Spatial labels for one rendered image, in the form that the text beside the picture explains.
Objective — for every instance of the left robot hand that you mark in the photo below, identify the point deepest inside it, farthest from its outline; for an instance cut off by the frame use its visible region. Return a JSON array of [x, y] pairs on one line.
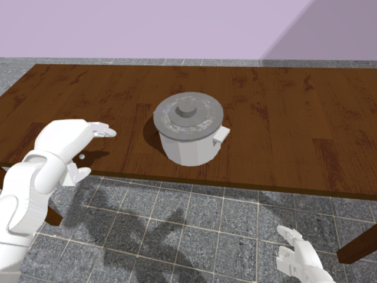
[[65, 139]]

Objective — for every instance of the robot right forearm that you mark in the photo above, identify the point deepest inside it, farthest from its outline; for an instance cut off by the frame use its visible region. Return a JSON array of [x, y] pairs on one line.
[[317, 275]]

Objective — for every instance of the robot left forearm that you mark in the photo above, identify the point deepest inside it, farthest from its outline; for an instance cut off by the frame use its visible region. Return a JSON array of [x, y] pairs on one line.
[[27, 188]]

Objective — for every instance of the right robot hand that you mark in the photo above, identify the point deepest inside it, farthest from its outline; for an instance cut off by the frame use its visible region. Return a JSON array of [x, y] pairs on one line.
[[294, 263]]

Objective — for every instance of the knob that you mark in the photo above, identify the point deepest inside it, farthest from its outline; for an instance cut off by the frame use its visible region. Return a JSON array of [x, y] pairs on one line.
[[187, 108]]

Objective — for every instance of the table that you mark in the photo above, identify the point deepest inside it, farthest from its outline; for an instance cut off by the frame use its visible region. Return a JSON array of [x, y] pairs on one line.
[[310, 131]]

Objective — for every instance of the pot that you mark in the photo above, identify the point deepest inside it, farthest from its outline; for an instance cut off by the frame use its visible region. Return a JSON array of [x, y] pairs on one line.
[[194, 153]]

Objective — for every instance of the lid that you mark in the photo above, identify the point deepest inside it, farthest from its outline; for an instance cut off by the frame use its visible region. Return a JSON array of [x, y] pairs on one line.
[[171, 124]]

